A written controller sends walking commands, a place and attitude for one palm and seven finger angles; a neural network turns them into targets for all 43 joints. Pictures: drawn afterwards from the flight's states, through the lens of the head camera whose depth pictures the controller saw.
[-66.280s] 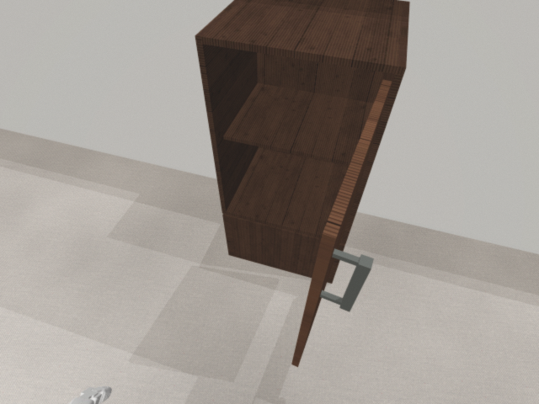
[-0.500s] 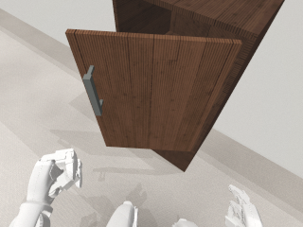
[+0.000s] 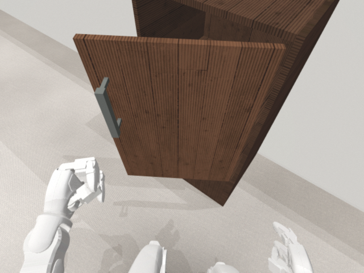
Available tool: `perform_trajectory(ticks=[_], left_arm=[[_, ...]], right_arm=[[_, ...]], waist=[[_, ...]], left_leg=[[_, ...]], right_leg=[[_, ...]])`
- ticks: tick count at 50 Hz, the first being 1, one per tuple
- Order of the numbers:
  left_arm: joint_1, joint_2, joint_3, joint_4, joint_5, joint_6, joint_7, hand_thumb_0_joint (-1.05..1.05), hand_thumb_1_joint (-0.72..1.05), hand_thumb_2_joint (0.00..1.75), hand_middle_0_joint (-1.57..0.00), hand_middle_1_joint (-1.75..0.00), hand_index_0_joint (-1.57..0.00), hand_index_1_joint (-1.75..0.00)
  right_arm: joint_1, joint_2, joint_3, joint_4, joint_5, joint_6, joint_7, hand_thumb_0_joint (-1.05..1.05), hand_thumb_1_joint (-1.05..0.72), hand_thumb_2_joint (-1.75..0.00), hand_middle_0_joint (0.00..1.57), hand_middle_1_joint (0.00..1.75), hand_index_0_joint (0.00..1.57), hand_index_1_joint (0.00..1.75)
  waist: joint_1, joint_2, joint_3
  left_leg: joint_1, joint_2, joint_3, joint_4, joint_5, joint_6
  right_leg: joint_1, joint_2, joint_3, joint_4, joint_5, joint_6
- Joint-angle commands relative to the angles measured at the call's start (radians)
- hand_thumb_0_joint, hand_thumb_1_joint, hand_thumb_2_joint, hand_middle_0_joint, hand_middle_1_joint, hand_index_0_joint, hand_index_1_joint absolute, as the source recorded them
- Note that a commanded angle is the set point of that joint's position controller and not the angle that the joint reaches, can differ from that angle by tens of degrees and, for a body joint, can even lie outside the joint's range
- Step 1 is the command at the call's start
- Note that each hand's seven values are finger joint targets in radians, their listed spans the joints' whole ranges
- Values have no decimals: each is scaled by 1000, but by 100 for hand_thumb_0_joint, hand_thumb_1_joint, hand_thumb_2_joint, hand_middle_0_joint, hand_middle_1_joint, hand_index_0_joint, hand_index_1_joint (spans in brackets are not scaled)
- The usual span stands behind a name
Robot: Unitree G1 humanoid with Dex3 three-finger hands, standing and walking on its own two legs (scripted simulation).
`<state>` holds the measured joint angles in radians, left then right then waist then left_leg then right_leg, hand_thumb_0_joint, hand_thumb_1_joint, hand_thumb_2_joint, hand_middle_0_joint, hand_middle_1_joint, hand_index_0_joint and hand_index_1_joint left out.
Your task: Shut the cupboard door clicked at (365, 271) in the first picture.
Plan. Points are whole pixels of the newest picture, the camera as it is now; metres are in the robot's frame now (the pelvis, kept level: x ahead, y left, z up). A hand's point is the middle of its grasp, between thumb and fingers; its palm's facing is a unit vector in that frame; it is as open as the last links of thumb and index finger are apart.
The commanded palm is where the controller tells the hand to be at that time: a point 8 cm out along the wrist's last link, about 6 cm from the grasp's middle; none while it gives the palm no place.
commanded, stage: bring the fist close to the handle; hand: left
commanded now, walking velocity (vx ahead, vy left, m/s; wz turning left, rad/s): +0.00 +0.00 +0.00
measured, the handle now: (111, 109) +0.47 +0.22 +0.06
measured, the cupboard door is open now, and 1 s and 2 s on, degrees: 33 33 23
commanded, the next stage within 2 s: push the door shut along its arc in 1.08 s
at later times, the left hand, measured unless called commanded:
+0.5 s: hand (110, 154) +0.34 +0.18 +0.06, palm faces -0.01 -1.00 -0.02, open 3.1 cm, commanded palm +0.33 +0.23 +0.07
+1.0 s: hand (116, 143) +0.37 +0.18 +0.06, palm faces +0.01 -1.00 -0.02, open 3.1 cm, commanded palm +0.35 +0.23 +0.07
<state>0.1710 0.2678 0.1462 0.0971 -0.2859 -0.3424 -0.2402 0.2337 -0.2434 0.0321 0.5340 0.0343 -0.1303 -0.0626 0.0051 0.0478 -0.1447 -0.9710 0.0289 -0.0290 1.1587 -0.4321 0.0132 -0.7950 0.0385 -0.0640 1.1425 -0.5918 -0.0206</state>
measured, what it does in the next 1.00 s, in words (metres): stands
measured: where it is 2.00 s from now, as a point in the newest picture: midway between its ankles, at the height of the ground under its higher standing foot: outside the picture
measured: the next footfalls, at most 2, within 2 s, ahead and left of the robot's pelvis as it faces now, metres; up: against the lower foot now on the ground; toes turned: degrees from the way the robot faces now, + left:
none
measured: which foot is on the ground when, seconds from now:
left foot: down 0.00-1.00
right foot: down 0.00-1.00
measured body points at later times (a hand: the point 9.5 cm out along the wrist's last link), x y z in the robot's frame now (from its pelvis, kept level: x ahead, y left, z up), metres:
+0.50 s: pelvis +0.00 +0.01 +0.01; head +0.07 +0.01 +0.45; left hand +0.34 +0.24 +0.07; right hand +0.15 -0.24 -0.09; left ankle +0.07 +0.11 -0.65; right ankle -0.01 -0.11 -0.65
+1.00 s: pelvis +0.01 +0.01 +0.01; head +0.08 +0.01 +0.46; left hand +0.37 +0.23 +0.07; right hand +0.12 -0.25 -0.10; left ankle +0.07 +0.11 -0.65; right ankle -0.01 -0.11 -0.65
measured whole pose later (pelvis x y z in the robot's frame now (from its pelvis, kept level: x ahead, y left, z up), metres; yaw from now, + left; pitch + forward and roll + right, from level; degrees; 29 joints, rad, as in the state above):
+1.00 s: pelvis +0.01 +0.01 +0.01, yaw -2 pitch +16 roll -2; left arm -0.26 0.26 0.20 0.57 -0.22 -0.42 -0.17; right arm 0.29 -0.26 0.01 0.61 0.03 -0.04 -0.02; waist -0.03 0.03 -0.13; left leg -0.95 0.03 0.02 1.08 -0.41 0.02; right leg -0.80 0.03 -0.02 1.09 -0.56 -0.01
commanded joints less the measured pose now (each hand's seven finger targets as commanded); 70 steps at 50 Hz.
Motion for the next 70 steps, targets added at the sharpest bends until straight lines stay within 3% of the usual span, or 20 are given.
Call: perform_trajectory(ticks=[1,2,6,11,13,16,18,21,24,28,31,34,36,39,43,48,56,60,65,70], left_arm=[[-169,155,100,-160,-15,-58,9,0,90,90,-130,-150,-130,-150],[-179,118,69,-146,-15,-56,7,0,90,90,-130,-150,-130,-150],[-247,148,101,-75,-9,-65,19,0,90,90,-130,-150,-130,-150],[-325,171,119,-44,0,-93,22,0,90,90,-130,-150,-130,-150],[-358,128,75,-29,5,-98,21,0,90,90,-130,-150,-130,-150],[-406,154,98,20,10,-103,30,0,90,90,-130,-150,-130,-150],[-492,126,66,52,17,-102,32,0,90,90,-130,-150,-130,-150],[-542,161,100,85,28,-106,44,0,90,90,-130,-150,-130,-150],[-606,127,66,122,36,-106,47,0,90,90,-130,-150,-130,-150],[-661,142,82,197,48,-101,60,0,90,90,-130,-150,-130,-150],[-691,158,98,220,57,-110,66,0,90,90,-130,-150,-130,-150],[-766,137,76,264,63,-112,72,0,90,90,-130,-150,-130,-150],[-697,184,131,287,63,-116,74,0,90,90,-130,-150,-130,-150],[-664,147,102,262,57,-125,63,0,90,90,-130,-150,-130,-150],[-689,157,108,272,57,-133,64,0,90,90,-130,-150,-130,-150],[-745,163,107,249,57,-161,66,0,90,90,-130,-150,-130,-150],[-717,199,137,297,46,-153,46,0,90,90,-130,-150,-130,-150],[-732,186,125,322,40,-144,27,0,90,90,-130,-150,-130,-150],[-901,202,104,361,46,-158,-8,0,90,90,-130,-150,-130,-150],[-986,235,119,476,48,-145,-44,0,90,90,-130,-150,-130,-150]], right_arm=[[-19,-137,-62,-136,0,-51,-5,0,-90,-90,20,30,20,30],[-22,-131,-60,-136,-1,-50,-3,0,-90,-90,20,30,20,30],[-12,-140,-64,-122,-2,-39,1,0,-90,-90,20,30,20,30],[-7,-146,-70,-106,-3,-29,6,0,-90,-90,20,30,20,30],[-7,-142,-70,-103,-1,-26,10,0,-90,-90,20,30,20,30],[5,-152,-72,-88,-4,-19,9,0,-90,-90,20,30,20,30],[5,-149,-70,-78,-1,-16,10,0,-90,-90,20,30,20,30],[13,-158,-76,-68,-3,-10,8,0,-90,-90,20,30,20,30],[20,-155,-75,-61,-2,-4,13,0,-90,-90,20,30,20,30],[31,-158,-74,-51,-4,7,16,0,-90,-90,20,30,20,30],[42,-162,-79,-50,-7,13,20,0,-90,-90,20,30,20,30],[51,-159,-77,-40,-7,21,26,0,-90,-90,20,30,20,30],[59,-166,-82,-47,-10,29,28,0,-90,-90,20,30,20,30],[55,-158,-83,-59,-5,39,37,0,-90,-90,20,30,20,30],[56,-158,-83,-53,-3,47,37,0,-90,-90,20,30,20,30],[53,-160,-85,-40,-4,45,31,0,-90,-90,20,30,20,30],[54,-165,-83,-37,-3,42,27,0,-90,-90,20,30,20,30],[44,-159,-79,-43,1,48,27,0,-90,-90,20,30,20,30],[55,-169,-79,-21,3,43,19,0,-90,-90,20,30,20,30],[71,-175,-74,-5,3,45,16,0,-90,-90,20,30,20,30]], waist=[[-8,0,-238],[-13,1,-236],[-11,-25,-217],[-6,6,-271],[-18,15,-262],[-22,-12,-264],[-39,-12,-252],[-32,1,-292],[-42,3,-306],[-46,-2,-294],[-36,13,-335],[-54,-1,-318],[-28,-17,-340],[-24,-2,-355],[-41,-21,-304],[-51,-9,-320],[-35,-14,-339],[-42,-15,-306],[-77,4,-300],[-79,11,-325]], left_leg=[[305,-10,-18,-170,128,18],[313,-12,-14,-172,138,18],[300,-10,-14,-180,132,17],[332,-10,-8,-180,170,16],[356,-7,-11,-190,174,13],[354,-5,-17,-191,167,15],[356,-3,-22,-195,145,13],[382,-1,-26,-196,149,12],[413,2,-30,-201,172,8],[407,2,-28,-202,172,8],[423,3,-30,-198,200,6],[421,3,-30,-197,192,6],[410,0,-21,-195,215,9],[433,0,-12,-203,252,5],[401,1,-8,-202,225,10],[411,0,-10,-197,194,11],[392,-5,-7,-191,189,15],[365,-7,4,-189,178,16],[388,-1,-18,-177,145,15],[376,-1,-25,-161,145,15]], right_leg=[[28,4,59,-224,237,-2],[27,0,56,-224,255,0],[28,1,57,-228,252,0],[40,0,60,-214,297,-2],[21,-2,47,-212,302,-2],[12,4,48,-215,294,-2],[-12,1,43,-215,274,-1],[-15,4,41,-213,269,-4],[-24,2,33,-211,290,-4],[-32,2,35,-217,295,-3],[-25,4,34,-205,313,-6],[-41,3,33,-212,313,-2],[-4,7,38,-212,339,-5],[14,5,37,-211,375,-4],[1,6,39,-217,364,0],[-8,4,45,-220,334,0],[15,6,55,-223,335,-1],[16,2,65,-231,338,3],[-51,3,60,-226,290,-1],[-64,1,62,-215,279,-5]])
